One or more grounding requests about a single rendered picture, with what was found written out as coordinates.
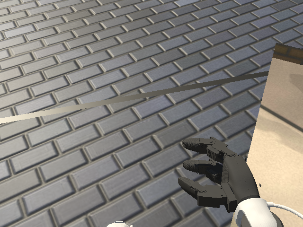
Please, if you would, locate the right robot hand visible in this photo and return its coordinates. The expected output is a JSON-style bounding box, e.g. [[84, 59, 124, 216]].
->
[[178, 136, 261, 213]]

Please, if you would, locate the right robot forearm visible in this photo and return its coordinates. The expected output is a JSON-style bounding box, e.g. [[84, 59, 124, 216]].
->
[[234, 198, 284, 227]]

